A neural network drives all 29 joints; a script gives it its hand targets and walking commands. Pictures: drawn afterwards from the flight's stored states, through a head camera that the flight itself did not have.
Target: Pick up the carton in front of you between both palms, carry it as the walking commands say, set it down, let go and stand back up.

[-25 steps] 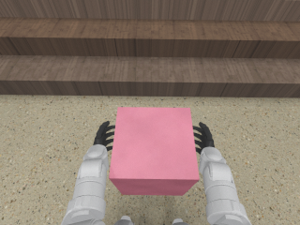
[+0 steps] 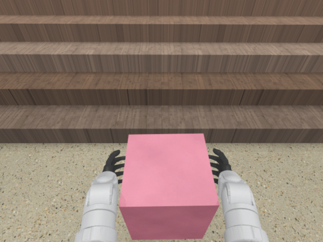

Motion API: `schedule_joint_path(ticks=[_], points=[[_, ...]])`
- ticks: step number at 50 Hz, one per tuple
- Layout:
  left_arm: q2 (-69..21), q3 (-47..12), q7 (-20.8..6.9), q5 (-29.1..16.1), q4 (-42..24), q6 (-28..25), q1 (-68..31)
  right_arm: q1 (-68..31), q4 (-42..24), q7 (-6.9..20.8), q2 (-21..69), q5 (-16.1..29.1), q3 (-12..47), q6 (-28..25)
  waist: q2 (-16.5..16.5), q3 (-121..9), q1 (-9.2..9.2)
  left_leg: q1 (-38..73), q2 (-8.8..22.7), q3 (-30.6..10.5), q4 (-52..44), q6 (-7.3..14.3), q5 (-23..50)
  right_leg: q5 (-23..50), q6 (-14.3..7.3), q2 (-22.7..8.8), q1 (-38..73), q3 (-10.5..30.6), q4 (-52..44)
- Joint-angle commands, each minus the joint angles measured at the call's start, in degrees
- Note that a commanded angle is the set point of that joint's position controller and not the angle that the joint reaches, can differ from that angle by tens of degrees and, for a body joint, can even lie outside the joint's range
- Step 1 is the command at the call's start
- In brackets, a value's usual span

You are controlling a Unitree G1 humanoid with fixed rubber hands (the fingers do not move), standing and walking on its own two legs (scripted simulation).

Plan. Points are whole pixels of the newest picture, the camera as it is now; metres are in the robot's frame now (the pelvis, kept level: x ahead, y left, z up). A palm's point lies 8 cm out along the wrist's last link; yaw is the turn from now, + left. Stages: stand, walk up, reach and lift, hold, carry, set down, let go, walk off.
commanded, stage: reach and lift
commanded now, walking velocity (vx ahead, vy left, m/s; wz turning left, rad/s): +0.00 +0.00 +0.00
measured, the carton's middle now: (166, 188) +0.30 +0.00 -0.05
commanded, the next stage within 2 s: hold in 0.80 s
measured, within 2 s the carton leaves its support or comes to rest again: neither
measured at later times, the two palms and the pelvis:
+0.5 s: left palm (109, 172) +0.30 +0.15 +0.03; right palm (223, 171) +0.31 -0.15 +0.04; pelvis +0.01 +0.00 +0.01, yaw +0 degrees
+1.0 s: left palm (108, 170) +0.29 +0.15 +0.06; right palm (228, 169) +0.30 -0.15 +0.06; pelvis +0.01 +0.00 +0.01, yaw +0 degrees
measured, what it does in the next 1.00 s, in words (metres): stands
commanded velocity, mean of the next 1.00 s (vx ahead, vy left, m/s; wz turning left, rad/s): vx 0.00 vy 0.00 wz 0.00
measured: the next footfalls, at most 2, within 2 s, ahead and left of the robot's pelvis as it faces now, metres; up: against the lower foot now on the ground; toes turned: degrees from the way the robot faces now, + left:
none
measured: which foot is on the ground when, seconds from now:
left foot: down 0.00-1.00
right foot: down 0.00-1.00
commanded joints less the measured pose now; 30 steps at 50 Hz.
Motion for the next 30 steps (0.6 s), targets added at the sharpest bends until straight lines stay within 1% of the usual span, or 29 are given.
schedule_joint_path(ticks=[1, 8, 15, 22, 30], points=[[-54.23, -30.53, -14.43, -12.77, -0.18, -2.02, -32.82, -30.30, 1.93, 13.82, 55.66, 11.67, 29.65, -0.88, 0.10, -11.02, 0.01, 5.53, -3.76, 1.04, -3.85, 0.95, 0.68, 1.19, -0.67, 3.08, -1.04, -0.86, -5.77], [-54.51, -31.25, -14.32, -12.88, -0.39, -1.60, -33.42, -31.08, 1.28, 13.71, 54.96, 11.56, 30.23, -0.63, 0.25, -12.72, -0.22, 7.00, -3.88, 1.14, -4.38, 0.63, 1.44, 1.83, -0.55, 3.30, 0.65, -1.14, -6.02], [-53.64, -32.02, -13.66, -12.93, -2.53, -0.76, -30.45, -28.23, -0.62, 13.54, 53.54, 11.73, 30.65, 0.05, 0.66, -13.08, -0.25, 9.27, -3.89, 0.83, -5.55, 0.05, 6.44, 6.54, -0.49, 3.71, 2.71, -1.29, -6.82], [-53.34, -33.09, -13.19, -13.92, -5.54, 0.20, -26.48, -24.63, -3.77, 13.35, 52.74, 12.69, 31.93, 1.04, 0.81, -13.34, -0.18, 11.27, -4.06, 0.51, -6.39, -0.20, 11.10, 10.78, -0.19, 3.97, 4.65, -1.15, -7.56], [-52.60, -34.14, -12.97, -14.90, -8.56, 1.32, -23.49, -21.55, -6.85, 13.04, 52.41, 13.66, 33.22, 2.26, 0.51, -13.00, -0.16, 12.51, -4.31, 0.26, -7.03, -0.24, 14.41, 14.18, 0.17, 4.08, 6.32, -0.80, -8.30]])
